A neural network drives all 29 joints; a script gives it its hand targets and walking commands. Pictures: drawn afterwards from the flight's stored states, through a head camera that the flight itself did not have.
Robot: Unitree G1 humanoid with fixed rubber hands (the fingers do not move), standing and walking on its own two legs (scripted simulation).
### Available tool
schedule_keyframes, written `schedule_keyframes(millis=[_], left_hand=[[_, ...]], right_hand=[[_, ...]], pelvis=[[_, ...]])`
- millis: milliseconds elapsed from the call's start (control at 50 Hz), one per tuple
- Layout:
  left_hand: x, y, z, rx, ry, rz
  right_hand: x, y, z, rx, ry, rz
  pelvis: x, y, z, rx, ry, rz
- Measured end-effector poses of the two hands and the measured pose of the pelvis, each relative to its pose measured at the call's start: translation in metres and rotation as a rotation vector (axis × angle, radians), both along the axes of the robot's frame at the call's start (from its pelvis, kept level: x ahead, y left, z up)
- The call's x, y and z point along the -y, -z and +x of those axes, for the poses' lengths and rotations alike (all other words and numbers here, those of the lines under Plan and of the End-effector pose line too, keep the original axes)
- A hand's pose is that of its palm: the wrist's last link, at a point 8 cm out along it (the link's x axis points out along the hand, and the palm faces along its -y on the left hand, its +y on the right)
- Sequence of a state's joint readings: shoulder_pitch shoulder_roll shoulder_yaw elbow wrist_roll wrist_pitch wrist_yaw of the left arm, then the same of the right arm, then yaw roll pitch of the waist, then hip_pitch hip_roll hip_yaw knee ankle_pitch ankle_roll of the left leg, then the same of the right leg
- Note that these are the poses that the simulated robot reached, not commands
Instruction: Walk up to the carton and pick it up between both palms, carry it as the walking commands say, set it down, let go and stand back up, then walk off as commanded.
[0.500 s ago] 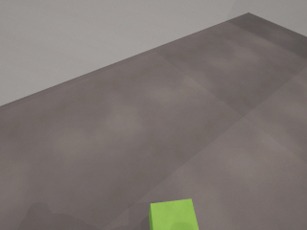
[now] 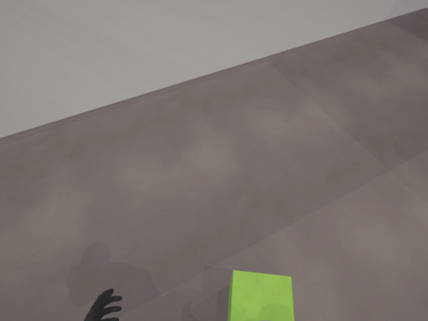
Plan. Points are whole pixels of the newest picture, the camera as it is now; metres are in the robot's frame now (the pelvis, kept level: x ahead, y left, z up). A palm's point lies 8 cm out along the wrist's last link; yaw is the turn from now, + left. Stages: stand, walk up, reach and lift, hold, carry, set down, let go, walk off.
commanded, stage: walk off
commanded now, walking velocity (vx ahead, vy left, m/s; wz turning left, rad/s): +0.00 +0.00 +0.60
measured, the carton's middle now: (257, 309) +0.22 -0.16 -0.65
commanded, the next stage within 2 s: none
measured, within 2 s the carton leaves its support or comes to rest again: rests again in 0.78 s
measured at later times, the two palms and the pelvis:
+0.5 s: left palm out of the picture -0.08 +0.26 -0.12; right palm (315, 287) +0.20 -0.21 -0.11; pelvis -0.03 -0.02 +0.00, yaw +20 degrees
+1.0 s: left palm out of the picture -0.05 +0.28 -0.10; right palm (326, 307) +0.16 -0.22 -0.12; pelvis -0.04 -0.02 +0.00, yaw +35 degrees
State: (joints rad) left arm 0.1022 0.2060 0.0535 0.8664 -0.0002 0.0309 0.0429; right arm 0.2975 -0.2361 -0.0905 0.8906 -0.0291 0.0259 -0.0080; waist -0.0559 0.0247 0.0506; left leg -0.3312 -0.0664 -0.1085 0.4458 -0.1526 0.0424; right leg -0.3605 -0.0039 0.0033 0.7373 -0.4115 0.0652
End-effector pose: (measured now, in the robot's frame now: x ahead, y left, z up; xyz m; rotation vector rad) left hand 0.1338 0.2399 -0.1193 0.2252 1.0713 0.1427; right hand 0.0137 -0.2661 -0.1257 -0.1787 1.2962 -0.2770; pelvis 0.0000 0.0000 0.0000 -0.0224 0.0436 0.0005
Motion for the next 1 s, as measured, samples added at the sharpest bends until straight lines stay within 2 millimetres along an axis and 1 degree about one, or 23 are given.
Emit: schedule_keyframes(millis=[60,120,180,240,280,340,380,460,520,540,580,600,640,700,760,820,900,960,1000], left_hand=[[0.005,-0.004,-0.018,0.023,-0.043,0.035],[0.005,-0.012,-0.052,-0.007,-0.091,0.079],[0.004,-0.022,-0.083,-0.037,-0.142,0.105],[0.004,-0.029,-0.101,-0.031,-0.194,0.114],[0.004,-0.03,-0.111,-0.024,-0.226,0.113],[0.004,-0.028,-0.132,-0.033,-0.278,0.103],[0.002,-0.024,-0.15,-0.05,-0.315,0.092],[-0.008,-0.012,-0.192,-0.096,-0.394,0.064],[-0.022,0.003,-0.224,-0.127,-0.462,0.041],[-0.027,0.01,-0.233,-0.135,-0.48,0.033],[-0.035,0.017,-0.246,-0.15,-0.506,0.021],[-0.038,0.018,-0.248,-0.152,-0.514,0.015],[-0.042,0.015,-0.245,-0.133,-0.52,0.001],[-0.049,0.009,-0.234,-0.087,-0.512,-0.005],[-0.054,0.003,-0.223,-0.041,-0.511,-0.002],[-0.057,-0.002,-0.213,-0.001,-0.517,0.007],[-0.054,-0.011,-0.198,0.052,-0.527,0.029],[-0.048,-0.018,-0.189,0.092,-0.539,0.053],[-0.04,-0.023,-0.188,0.115,-0.556,0.076]], right_hand=[[0.017,0.01,0.012,0.017,-0.035,0.017],[0.026,0.014,0.033,0.05,-0.094,0.027],[0.03,0.011,0.057,0.08,-0.162,0.053],[0.029,0.01,0.073,0.083,-0.218,0.077],[0.025,0.009,0.084,0.081,-0.254,0.088],[0.012,0.007,0.104,0.091,-0.315,0.1],[-0.001,0.004,0.122,0.113,-0.364,0.108],[-0.039,-0.005,0.163,0.189,-0.472,0.115],[-0.071,-0.014,0.191,0.26,-0.556,0.098],[-0.08,-0.015,0.198,0.289,-0.585,0.082],[-0.093,-0.021,0.204,0.32,-0.62,0.061],[-0.096,-0.025,0.203,0.325,-0.627,0.05],[-0.096,-0.032,0.196,0.311,-0.629,0.026],[-0.093,-0.036,0.182,0.275,-0.629,0.001],[-0.088,-0.035,0.169,0.243,-0.636,-0.006],[-0.081,-0.032,0.157,0.206,-0.644,-0.009],[-0.065,-0.022,0.144,0.153,-0.654,-0.006],[-0.052,-0.013,0.142,0.119,-0.665,0.006],[-0.046,-0.005,0.146,0.107,-0.678,0.02]], pelvis=[[0.015,0.005,-0.005,0.0,-0.039,0.018],[0.026,0.003,-0.009,0.008,-0.082,0.036],[0.032,-0.002,-0.011,0.013,-0.124,0.049],[0.036,-0.005,-0.012,0.014,-0.165,0.059],[0.037,-0.006,-0.012,0.014,-0.193,0.064],[0.036,-0.006,-0.015,0.015,-0.235,0.068],[0.033,-0.005,-0.017,0.015,-0.261,0.069],[0.023,0.0,-0.023,0.016,-0.314,0.061],[0.011,0.007,-0.028,0.016,-0.358,0.048],[0.005,0.012,-0.029,0.015,-0.37,0.042],[-0.001,0.015,-0.034,0.017,-0.392,0.045],[-0.003,0.013,-0.035,0.019,-0.4,0.04],[-0.007,0.008,-0.038,0.025,-0.417,0.028],[-0.01,0.001,-0.041,0.027,-0.449,0.013],[-0.011,-0.002,-0.045,0.026,-0.479,0.004],[-0.008,-0.002,-0.046,0.022,-0.51,0.001],[0.0,-0.001,-0.047,0.018,-0.553,0.003],[0.011,0.001,-0.046,0.016,-0.589,0.01],[0.019,0.004,-0.044,0.014,-0.614,0.017]])
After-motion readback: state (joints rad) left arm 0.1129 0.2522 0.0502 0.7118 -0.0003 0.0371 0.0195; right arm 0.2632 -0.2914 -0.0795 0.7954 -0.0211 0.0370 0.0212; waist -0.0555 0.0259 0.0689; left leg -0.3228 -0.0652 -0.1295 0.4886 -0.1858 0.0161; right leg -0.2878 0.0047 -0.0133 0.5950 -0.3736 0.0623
